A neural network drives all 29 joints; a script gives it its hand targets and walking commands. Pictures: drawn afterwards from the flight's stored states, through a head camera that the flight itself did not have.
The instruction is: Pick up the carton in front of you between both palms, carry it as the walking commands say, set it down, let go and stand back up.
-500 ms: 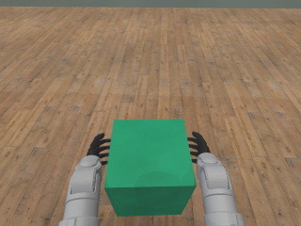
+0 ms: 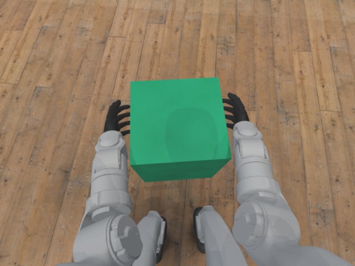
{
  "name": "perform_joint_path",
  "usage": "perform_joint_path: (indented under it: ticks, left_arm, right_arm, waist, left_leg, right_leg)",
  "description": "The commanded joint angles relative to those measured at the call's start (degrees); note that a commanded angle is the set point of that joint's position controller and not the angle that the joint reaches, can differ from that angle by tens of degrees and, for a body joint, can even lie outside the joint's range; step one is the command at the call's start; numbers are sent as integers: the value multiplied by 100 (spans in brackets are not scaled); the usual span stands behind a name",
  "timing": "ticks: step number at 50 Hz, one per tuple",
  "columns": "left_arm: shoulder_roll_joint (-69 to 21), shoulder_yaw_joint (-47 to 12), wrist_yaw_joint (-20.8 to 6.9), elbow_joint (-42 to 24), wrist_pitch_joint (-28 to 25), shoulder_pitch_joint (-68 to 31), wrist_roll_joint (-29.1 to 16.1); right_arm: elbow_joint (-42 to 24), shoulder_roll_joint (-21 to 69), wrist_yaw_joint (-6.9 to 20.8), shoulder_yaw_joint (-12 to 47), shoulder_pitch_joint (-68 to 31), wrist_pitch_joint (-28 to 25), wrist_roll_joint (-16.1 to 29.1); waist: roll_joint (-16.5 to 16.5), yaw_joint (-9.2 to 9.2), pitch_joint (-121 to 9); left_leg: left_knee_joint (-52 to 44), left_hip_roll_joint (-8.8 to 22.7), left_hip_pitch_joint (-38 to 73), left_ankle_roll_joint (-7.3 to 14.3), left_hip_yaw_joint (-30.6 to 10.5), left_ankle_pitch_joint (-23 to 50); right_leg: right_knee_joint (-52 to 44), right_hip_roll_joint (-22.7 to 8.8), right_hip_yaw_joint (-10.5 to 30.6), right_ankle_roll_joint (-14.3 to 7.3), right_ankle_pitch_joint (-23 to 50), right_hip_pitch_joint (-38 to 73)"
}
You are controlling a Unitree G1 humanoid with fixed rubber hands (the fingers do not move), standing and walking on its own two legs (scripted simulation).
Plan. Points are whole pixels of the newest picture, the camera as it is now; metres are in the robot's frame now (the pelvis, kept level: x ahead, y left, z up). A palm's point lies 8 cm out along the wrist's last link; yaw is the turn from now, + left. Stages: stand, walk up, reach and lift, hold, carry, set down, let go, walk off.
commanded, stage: set down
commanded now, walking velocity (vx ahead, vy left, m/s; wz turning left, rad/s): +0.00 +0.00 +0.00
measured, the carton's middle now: (176, 136) +0.40 +0.01 -0.13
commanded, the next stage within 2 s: none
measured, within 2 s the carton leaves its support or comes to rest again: rests again in 1.68 s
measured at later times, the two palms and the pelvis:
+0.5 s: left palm (131, 133) +0.44 +0.16 -0.20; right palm (224, 124) +0.48 -0.14 -0.21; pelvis +0.02 -0.01 -0.12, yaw +2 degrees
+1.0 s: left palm (140, 138) +0.48 +0.16 -0.36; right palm (216, 129) +0.52 -0.14 -0.36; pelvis -0.02 -0.01 -0.24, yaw +4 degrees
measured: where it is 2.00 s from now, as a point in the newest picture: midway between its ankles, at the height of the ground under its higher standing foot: (180, 242)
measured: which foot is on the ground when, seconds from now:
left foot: down 0.00-1.00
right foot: down 0.00-1.00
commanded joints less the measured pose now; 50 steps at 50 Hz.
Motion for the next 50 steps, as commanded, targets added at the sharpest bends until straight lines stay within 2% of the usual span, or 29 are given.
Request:
perform_joint_path:
  ticks: [1,5,7,9,13,16,20,25,29,36,45,50]
  left_arm:
    - [-4502,-3185,-861,195,-977,-3220,-1315]
    - [-4769,-4414,-819,-690,-1104,-3592,-1845]
    - [-4730,-4625,-813,-871,-991,-3566,-1895]
    - [-4760,-4576,-865,-726,-826,-3442,-1894]
    - [-4819,-4184,-1022,-252,-530,-3353,-1791]
    - [-4705,-3839,-1101,38,-442,-3449,-1672]
    - [-4567,-3667,-1125,190,-522,-3670,-1706]
    - [-4356,-3802,-1076,111,-671,-4102,-1969]
    - [-4155,-3892,-964,42,-665,-4526,-2159]
    - [-3843,-3745,-811,28,-505,-5380,-2322]
    - [-3403,-3132,-814,387,-327,-6519,-2241]
    - [-3164,-2875,-818,594,-305,-7002,-2217]
  right_arm:
    - [76,4528,891,2866,-2800,-923,1223]
    - [-752,5025,896,4095,-3133,-963,1895]
    - [-816,5040,898,4317,-3031,-825,1996]
    - [-776,5031,920,4366,-2997,-666,1984]
    - [-321,5049,1002,4044,-2844,-399,1814]
    - [147,5048,1034,3604,-2748,-303,1648]
    - [338,4943,967,3369,-2940,-389,1606]
    - [215,4781,759,3520,-3431,-535,1794]
    - [63,4572,596,3702,-3922,-526,1970]
    - [60,4240,471,3782,-4841,-355,2188]
    - [676,3817,495,3212,-5876,-166,2132]
    - [1006,3496,548,2922,-6283,-148,2095]
  waist:
    - [-306,-187,-4910]
    - [-373,-74,-7559]
    - [-369,-44,-7898]
    - [-432,-27,-7498]
    - [-471,25,-6544]
    - [-433,36,-6082]
    - [-384,13,-6210]
    - [-465,-25,-6849]
    - [-559,9,-7355]
    - [-740,81,-7746]
    - [-821,157,-7104]
    - [-751,155,-6724]
  left_leg:
    - [312,-394,-674,-238,158,1208]
    - [994,-439,-824,-290,158,2072]
    - [1214,-476,-1149,-307,196,1971]
    - [1327,-486,-1511,-283,194,1593]
    - [1575,-494,-2334,-251,208,937]
    - [1786,-505,-2866,-236,246,775]
    - [2210,-540,-3449,-269,297,1024]
    - [2768,-591,-4174,-328,376,1177]
    - [3192,-631,-4681,-359,480,960]
    - [3835,-665,-5101,-365,652,500]
    - [4507,-591,-5715,-302,795,-185]
    - [4876,-544,-5942,-288,831,-351]
  right_leg:
    - [613,391,-25,-40,1290,1593]
    - [1466,441,-27,-9,2456,1976]
    - [1732,456,-76,8,2423,1638]
    - [1806,485,-134,63,1951,986]
    - [1933,484,-162,96,1218,-61]
    - [2083,476,-159,80,1023,-699]
    - [2483,472,-120,82,1332,-1145]
    - [3072,483,-72,125,1832,-1172]
    - [3555,499,-89,175,1834,-1144]
    - [4131,558,-231,230,1218,-1490]
    - [4707,551,-351,188,285,-2340]
    - [5107,514,-398,140,44,-2832]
